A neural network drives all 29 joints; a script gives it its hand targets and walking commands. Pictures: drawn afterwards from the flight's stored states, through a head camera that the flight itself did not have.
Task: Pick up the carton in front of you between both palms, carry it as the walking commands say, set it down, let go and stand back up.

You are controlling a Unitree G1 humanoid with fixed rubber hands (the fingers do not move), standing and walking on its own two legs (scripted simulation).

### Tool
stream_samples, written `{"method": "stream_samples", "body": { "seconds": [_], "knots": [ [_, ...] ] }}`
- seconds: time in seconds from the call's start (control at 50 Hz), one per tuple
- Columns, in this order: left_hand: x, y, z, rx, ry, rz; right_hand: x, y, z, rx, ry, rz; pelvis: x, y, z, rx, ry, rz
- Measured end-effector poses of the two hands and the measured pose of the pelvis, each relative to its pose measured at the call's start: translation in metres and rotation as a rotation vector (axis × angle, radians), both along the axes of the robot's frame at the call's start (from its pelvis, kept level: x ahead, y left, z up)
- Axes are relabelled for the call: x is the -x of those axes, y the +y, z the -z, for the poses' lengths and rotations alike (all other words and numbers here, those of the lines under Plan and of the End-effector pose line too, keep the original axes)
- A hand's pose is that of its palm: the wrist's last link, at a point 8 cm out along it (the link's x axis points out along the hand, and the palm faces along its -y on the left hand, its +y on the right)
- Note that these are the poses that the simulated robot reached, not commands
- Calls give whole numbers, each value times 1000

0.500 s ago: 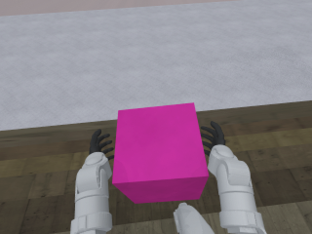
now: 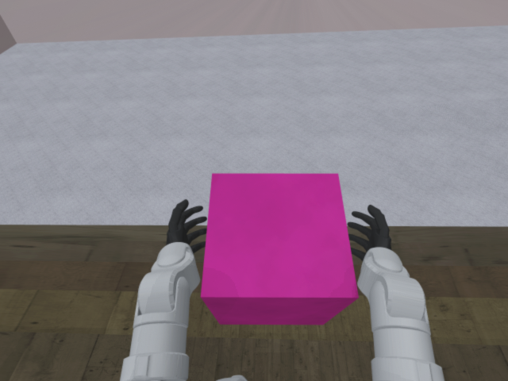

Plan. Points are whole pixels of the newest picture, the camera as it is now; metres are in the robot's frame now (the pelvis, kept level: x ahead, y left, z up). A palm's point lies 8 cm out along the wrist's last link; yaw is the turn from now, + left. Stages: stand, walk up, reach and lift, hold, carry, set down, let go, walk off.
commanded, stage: carry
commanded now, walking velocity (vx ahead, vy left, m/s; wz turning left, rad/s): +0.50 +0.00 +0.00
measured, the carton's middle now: (273, 256) +0.34 +0.00 -0.01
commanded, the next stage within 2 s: none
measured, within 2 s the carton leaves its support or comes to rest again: neither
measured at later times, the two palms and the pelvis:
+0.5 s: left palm (228, 194) +0.70 +0.14 -0.21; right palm (325, 186) +0.73 -0.17 -0.22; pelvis +0.41 -0.04 -0.25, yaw +0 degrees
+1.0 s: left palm (249, 159) +1.15 +0.10 -0.45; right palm (312, 158) +1.13 -0.19 -0.43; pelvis +0.83 -0.04 -0.50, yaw +0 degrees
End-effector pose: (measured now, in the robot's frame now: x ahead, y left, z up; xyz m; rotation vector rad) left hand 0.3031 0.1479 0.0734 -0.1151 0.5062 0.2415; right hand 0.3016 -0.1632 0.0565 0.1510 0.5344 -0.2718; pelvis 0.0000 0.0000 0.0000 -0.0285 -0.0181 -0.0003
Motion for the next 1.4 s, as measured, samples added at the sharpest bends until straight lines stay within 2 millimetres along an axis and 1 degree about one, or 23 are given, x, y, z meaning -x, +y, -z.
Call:
{"method": "stream_samples", "body": {
  "seconds": [0.08,0.14,0.2,0.28,0.36,0.42,0.46,0.54,0.6,0.66,0.72,0.8,0.86,0.92,0.98,1.06,1.12,1.18,1.2,1.24,1.28,1.34,1.4],
  "knots": [
    [-86,-10,53,-101,16,59,-59,-11,34,-23,-57,49,-68,6,56,-26,11,-6],
    [-132,-13,95,-99,90,59,-98,-16,68,-21,-7,85,-112,6,79,-59,21,-6],
    [-174,-12,129,-58,130,37,-143,-15,104,-33,61,80,-158,1,99,-47,27,-7],
    [-237,-12,174,3,105,5,-218,-12,142,0,72,37,-226,-14,138,-45,25,-7],
    [-305,-12,213,16,43,-36,-310,-11,185,20,10,-32,-305,-28,193,-66,0,3],
    [-348,-7,238,23,-1,-78,-374,-8,224,86,22,-83,-354,-37,229,-34,18,9],
    [-371,-8,261,40,29,-86,-405,-7,250,106,64,-95,-383,-41,243,-12,26,11],
    [-420,-16,303,68,113,-89,-456,-15,295,72,147,-71,-444,-43,262,-8,37,5],
    [-478,-24,315,31,82,-52,-500,-22,319,51,124,-40,-493,-39,282,-18,44,16],
    [-536,-27,339,-36,68,-12,-549,-25,344,38,84,-15,-548,-32,313,-12,39,24],
    [-601,-29,375,-68,34,19,-601,-28,368,12,15,23,-610,-26,357,3,-6,12],
    [-686,-52,429,-133,52,67,-662,-33,399,26,-57,111,-678,-21,415,-25,-6,6],
    [-735,-56,461,-122,94,22,-703,-38,431,23,-11,141,-720,-21,440,-58,4,4],
    [-783,-52,486,-101,117,-17,-753,-35,459,11,45,136,-764,-26,461,-44,12,-2],
    [-834,-47,513,-61,102,-61,-811,-32,482,43,53,97,-813,-35,489,-35,13,-4],
    [-904,-46,552,-37,77,-94,-902,-31,519,46,12,26,-891,-50,537,-60,-4,4],
    [-951,-36,579,-32,40,-148,-969,-21,557,61,-4,-69,-945,-60,577,-36,4,11],
    [-991,-33,610,-13,59,-170,-1014,-13,603,112,84,-123,-989,-68,600,-7,20,14],
    [-1004,-33,620,1,75,-174,-1027,-13,617,123,115,-133,-1004,-70,605,-6,24,12],
    [-1032,-47,639,42,105,-141,-1054,-17,642,156,174,-110,-1034,-70,615,-4,31,7],
    [-1063,-55,655,1,128,-133,-1082,-26,665,140,208,-51,-1064,-67,627,-11,37,11],
    [-1122,-62,679,-43,123,-79,-1132,-32,688,71,162,16,-1114,-61,654,-14,37,18],
    [-1186,-64,705,-71,69,-54,-1189,-35,707,44,86,49,-1172,-55,692,-8,22,15]
  ]
}}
